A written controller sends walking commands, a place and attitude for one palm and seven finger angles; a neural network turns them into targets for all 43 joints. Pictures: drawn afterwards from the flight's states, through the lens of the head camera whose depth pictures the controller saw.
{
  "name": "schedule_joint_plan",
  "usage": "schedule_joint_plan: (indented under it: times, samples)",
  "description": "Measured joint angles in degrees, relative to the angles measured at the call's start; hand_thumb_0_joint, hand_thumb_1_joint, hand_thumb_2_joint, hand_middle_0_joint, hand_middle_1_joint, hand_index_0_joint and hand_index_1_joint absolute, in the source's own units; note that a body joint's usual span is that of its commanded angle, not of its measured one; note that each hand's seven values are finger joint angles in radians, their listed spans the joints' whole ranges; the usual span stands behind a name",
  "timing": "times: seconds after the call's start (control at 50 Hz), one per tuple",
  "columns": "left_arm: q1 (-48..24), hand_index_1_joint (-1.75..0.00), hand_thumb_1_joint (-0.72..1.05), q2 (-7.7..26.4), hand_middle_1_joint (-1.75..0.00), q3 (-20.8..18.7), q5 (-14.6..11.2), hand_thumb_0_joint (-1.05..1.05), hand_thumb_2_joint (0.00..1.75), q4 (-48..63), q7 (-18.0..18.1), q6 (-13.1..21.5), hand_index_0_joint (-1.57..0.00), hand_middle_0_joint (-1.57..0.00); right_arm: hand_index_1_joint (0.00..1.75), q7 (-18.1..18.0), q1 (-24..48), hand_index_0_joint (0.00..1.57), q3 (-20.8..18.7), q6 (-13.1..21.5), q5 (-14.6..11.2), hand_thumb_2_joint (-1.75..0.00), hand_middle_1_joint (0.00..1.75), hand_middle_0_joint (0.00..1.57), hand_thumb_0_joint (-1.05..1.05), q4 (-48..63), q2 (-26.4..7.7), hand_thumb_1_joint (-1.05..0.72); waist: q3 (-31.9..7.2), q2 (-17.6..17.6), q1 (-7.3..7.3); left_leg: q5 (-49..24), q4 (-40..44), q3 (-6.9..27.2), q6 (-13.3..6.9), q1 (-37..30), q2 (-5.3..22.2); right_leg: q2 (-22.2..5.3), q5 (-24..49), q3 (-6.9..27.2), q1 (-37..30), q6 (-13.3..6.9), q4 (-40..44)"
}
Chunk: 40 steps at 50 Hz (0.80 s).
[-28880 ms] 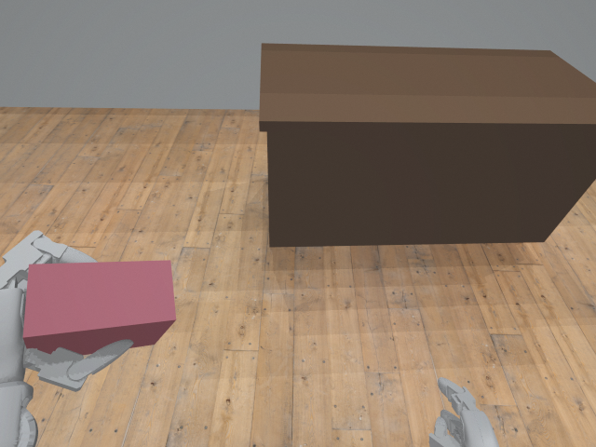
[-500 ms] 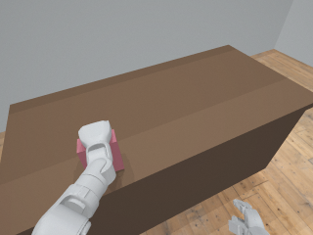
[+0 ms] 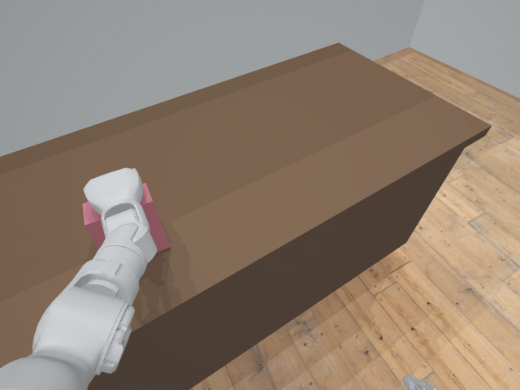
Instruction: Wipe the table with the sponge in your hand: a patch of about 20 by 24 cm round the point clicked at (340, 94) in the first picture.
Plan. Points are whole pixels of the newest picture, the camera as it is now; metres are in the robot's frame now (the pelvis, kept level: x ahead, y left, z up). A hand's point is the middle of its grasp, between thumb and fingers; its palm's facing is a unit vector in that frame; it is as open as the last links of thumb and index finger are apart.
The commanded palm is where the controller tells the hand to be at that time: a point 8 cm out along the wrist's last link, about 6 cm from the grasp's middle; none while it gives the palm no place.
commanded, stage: wipe forward along the third lane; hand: left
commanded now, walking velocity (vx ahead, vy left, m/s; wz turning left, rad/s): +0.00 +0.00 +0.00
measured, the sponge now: (132, 233) +0.40 +0.24 -0.01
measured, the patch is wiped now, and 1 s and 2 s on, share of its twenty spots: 0.50 0.75 0.75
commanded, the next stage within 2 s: wipe back along the third lane in 0.64 s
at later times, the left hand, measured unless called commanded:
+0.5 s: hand (117, 190) +0.47 +0.27 +0.03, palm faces -0.12 -0.03 -0.99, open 10.4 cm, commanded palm +0.46 +0.27 +0.07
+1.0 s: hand (112, 182) +0.49 +0.29 +0.03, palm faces -0.06 -0.01 -1.00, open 10.5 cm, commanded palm +0.46 +0.26 +0.08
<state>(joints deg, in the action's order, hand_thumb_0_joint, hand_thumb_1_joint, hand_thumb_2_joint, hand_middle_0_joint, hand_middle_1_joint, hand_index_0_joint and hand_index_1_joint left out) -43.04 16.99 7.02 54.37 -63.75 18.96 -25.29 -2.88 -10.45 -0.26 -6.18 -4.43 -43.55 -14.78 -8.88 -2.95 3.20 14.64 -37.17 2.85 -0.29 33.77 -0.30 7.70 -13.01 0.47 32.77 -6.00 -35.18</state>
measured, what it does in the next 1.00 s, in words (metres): shifts its weight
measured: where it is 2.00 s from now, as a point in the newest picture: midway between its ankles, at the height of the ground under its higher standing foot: outside the picture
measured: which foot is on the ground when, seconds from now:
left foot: down 0.00-1.00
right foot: down 0.00-1.00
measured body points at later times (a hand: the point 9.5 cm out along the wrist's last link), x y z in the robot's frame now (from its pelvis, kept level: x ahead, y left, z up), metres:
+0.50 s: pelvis +0.02 +0.03 +0.00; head +0.07 +0.03 +0.45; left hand +0.47 +0.27 +0.09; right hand +0.11 -0.23 -0.13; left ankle +0.04 +0.13 -0.72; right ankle +0.04 -0.05 -0.72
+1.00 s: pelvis +0.03 +0.06 +0.00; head +0.09 +0.08 +0.44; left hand +0.49 +0.29 +0.09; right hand +0.09 -0.20 -0.13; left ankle +0.04 +0.13 -0.72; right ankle +0.04 -0.05 -0.72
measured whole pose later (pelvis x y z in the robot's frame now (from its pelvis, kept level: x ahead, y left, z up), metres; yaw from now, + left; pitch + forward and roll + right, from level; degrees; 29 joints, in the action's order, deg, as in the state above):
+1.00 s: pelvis +0.03 +0.06 +0.00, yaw -1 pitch +17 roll -3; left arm -52.5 17.9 8.1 56.0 -71.2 22.6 -26.3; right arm 1.0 -16.2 -0.8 -5.0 -2.7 -44.0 -13.2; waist -11.4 -2.3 5.5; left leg 17.6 -39.9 1.6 -3.7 39.1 -2.2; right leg 5.8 -14.9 1.9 36.0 -1.5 -33.9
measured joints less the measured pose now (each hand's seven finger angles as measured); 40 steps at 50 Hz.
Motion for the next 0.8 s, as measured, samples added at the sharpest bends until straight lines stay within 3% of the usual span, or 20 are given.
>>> schedule_joint_plan:
  times: [0.36,0.62,0.8]
  samples:
    - [-7.1,-1.28,-0.57,3.1,-1.28,-2.0,1.9,0.02,1.07,-5.5,-0.9,0.9,-0.74,-0.73,0.3,1.0,-1.2,0.2,0.6,1.7,0.6,-0.9,0.29,0.2,0.01,0.9,0.6,-0.9,-0.6,0.5,1.89,0.6,-1.0,0.1,-0.1,3.7,-0.3,-0.3,-0.4,0.0,2.7,1.3,0.7]
    - [-11.0,-1.28,-0.57,2.5,-1.27,-2.2,3.0,0.02,1.07,-9.3,-0.1,0.4,-0.75,-0.74,0.3,1.9,-2.1,0.2,0.8,1.8,1.4,-0.89,0.29,0.2,0.01,0.5,1.4,-0.9,-1.4,0.7,2.64,1.6,-2.0,-0.2,-1.6,5.4,-1.3,-1.3,-1.2,0.3,3.8,2.9,0.6]
    - [-15.7,-1.28,-0.57,4.2,-1.28,-3.2,3.9,0.02,1.07,-12.9,0.3,-0.4,-0.75,-0.74,0.3,2.4,-2.7,0.2,0.9,2.2,1.9,-0.89,0.29,0.2,0.01,0.4,1.5,-0.9,-1.3,1.0,4.2,1.9,-3.3,-0.4,-2.4,7.8,-1.6,-1.5,-1.2,0.4,5.8,3.7,0.2]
